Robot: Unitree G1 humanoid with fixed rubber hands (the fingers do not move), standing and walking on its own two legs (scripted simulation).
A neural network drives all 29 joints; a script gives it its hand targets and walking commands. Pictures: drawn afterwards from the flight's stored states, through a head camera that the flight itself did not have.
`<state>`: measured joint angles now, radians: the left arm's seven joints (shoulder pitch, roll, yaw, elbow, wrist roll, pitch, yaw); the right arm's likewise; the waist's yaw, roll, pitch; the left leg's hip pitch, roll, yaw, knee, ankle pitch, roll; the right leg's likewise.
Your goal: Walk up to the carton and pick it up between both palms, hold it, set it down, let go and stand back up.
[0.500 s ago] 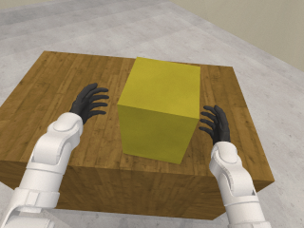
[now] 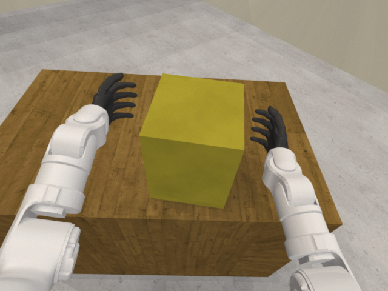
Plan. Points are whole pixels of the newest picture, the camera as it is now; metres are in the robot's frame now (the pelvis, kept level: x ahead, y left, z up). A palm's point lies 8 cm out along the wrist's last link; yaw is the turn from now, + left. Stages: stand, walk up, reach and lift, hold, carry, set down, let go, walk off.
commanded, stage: reach and lift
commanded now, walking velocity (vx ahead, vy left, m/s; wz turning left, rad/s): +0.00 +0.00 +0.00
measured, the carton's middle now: (194, 143) +0.47 -0.04 +0.01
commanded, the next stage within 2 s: none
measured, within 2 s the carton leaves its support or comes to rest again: neither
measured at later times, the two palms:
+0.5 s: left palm (110, 81) +0.48 +0.13 +0.19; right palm (276, 124) +0.40 -0.20 +0.13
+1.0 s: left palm (115, 124) +0.47 +0.14 +0.08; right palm (272, 146) +0.40 -0.21 +0.06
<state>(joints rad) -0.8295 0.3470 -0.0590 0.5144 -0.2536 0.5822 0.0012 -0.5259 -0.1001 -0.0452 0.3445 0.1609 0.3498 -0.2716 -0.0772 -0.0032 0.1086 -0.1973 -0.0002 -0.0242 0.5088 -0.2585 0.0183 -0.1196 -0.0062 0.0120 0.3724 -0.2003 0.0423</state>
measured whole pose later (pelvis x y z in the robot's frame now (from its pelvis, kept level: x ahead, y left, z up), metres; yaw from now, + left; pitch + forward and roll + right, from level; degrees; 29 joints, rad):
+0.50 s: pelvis +0.01 +0.00 +0.00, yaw +0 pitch +1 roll -2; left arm -1.13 0.35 -0.09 1.02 -0.26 0.40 0.02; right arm -0.83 -0.10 -0.10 0.79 0.16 0.25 -0.27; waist -0.12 0.00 0.03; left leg -0.26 0.00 -0.02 0.51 -0.26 0.02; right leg -0.18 -0.01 0.01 0.37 -0.20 0.04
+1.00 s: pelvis +0.01 -0.01 +0.00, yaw +0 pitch +10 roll -2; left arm -1.01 0.32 -0.13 1.34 -0.26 -0.07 0.01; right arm -0.83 -0.10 -0.10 1.08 0.16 -0.03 -0.22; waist -0.12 0.02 -0.07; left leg -0.45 0.00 -0.02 0.51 -0.24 0.02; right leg -0.39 -0.01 0.01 0.41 -0.20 0.04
